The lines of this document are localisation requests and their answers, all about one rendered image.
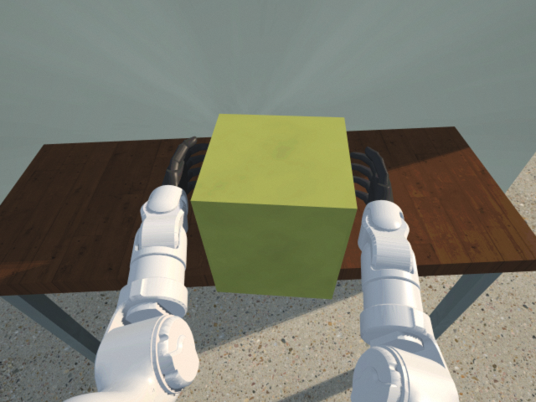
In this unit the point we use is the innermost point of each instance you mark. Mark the right robot forearm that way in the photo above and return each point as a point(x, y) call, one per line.
point(392, 307)

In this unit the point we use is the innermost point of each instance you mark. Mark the left robot upper arm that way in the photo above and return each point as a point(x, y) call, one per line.
point(146, 361)

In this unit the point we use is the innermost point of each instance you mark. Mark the right robot hand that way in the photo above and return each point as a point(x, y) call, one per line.
point(377, 185)

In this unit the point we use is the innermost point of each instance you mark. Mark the table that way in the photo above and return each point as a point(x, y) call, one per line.
point(70, 221)

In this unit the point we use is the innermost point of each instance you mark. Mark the right robot upper arm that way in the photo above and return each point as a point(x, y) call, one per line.
point(387, 374)

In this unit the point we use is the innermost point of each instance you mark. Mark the left robot hand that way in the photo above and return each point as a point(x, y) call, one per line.
point(178, 172)

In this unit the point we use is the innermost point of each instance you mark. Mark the left robot forearm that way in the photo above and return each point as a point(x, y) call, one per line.
point(155, 285)

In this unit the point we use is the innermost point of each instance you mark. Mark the carton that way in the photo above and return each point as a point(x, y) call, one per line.
point(275, 204)

